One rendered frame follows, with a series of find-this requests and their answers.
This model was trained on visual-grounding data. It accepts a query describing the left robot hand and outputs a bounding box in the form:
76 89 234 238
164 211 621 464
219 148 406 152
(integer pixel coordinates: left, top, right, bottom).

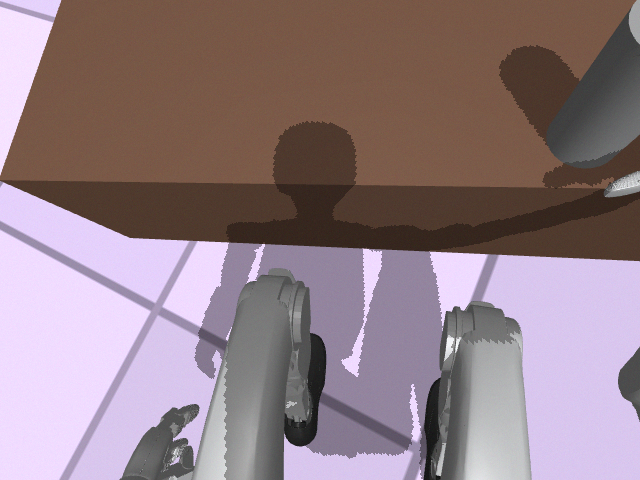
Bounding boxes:
122 404 200 480

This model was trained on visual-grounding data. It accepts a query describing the right robot foot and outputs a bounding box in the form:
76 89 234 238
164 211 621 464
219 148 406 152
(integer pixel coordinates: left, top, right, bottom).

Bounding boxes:
424 378 441 480

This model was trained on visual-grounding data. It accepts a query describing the right robot hand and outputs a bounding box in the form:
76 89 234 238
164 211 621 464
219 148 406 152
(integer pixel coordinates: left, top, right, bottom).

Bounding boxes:
604 171 640 197

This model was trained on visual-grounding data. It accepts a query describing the right robot arm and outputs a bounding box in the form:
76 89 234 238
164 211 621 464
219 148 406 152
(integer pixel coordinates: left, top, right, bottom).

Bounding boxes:
618 347 640 421

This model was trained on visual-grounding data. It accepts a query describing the bottle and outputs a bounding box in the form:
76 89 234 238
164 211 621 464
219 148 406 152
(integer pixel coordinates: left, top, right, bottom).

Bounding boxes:
546 0 640 168

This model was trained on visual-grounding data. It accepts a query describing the left robot foot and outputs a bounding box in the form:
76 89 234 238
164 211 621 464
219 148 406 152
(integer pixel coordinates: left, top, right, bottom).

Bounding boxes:
284 333 326 446

